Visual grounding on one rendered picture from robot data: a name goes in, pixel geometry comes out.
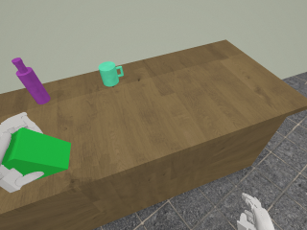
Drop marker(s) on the sponge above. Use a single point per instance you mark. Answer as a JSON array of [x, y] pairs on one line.
[[30, 151]]

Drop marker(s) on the robot left hand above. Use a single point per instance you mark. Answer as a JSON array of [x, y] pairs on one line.
[[10, 179]]

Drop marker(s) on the table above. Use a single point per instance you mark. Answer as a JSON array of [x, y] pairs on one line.
[[171, 124]]

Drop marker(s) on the robot right hand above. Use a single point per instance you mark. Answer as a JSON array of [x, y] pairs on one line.
[[259, 219]]

